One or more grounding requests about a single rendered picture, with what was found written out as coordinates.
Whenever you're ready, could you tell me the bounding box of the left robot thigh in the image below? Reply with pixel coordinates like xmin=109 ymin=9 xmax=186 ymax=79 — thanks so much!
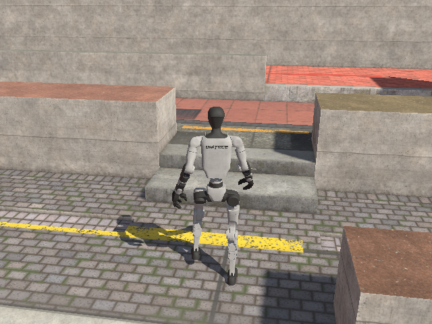
xmin=193 ymin=188 xmax=207 ymax=220

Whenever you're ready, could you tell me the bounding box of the robot right hand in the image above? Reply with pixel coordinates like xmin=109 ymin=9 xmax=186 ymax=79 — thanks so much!
xmin=238 ymin=178 xmax=254 ymax=190

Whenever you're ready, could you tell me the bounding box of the left robot shin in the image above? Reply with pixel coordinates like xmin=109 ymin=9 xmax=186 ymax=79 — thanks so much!
xmin=192 ymin=209 xmax=203 ymax=251

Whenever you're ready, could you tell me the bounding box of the robot left hand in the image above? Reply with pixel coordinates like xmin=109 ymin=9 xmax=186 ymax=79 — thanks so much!
xmin=172 ymin=191 xmax=187 ymax=209

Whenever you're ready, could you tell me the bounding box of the robot right upper arm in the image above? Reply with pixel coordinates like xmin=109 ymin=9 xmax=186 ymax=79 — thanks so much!
xmin=230 ymin=136 xmax=249 ymax=171

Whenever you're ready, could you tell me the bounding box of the right robot forearm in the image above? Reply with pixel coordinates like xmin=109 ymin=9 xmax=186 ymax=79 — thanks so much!
xmin=242 ymin=162 xmax=253 ymax=182

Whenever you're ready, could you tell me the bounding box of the robot left upper arm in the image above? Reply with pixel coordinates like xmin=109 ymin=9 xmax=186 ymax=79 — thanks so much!
xmin=184 ymin=136 xmax=203 ymax=174

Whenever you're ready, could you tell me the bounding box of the left robot forearm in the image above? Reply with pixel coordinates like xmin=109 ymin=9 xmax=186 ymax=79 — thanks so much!
xmin=174 ymin=164 xmax=190 ymax=194

